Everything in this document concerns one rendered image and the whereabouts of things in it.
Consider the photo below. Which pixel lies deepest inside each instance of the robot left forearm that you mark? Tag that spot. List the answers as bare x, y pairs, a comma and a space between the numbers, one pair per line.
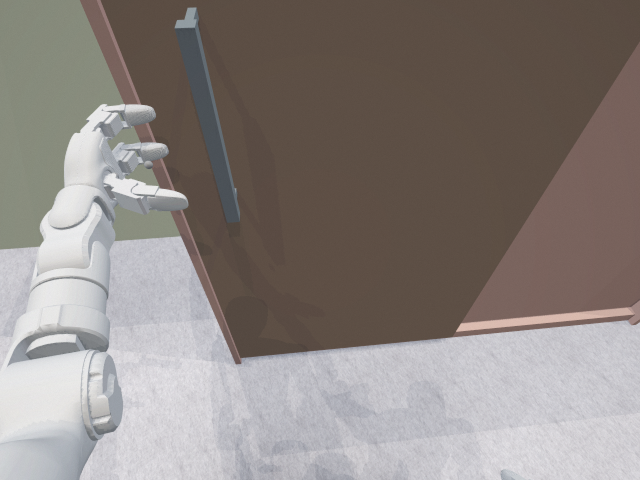
66, 310

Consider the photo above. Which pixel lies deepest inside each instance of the handle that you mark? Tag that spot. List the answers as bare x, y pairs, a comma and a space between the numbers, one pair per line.
189, 39

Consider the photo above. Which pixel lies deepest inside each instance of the left robot upper arm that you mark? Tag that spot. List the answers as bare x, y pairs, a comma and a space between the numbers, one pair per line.
53, 411

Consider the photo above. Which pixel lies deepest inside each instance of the wardrobe door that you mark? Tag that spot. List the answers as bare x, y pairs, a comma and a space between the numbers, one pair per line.
386, 153
579, 249

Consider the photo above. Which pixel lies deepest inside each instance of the left robot hand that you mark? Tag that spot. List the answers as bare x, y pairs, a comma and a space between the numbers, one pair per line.
89, 160

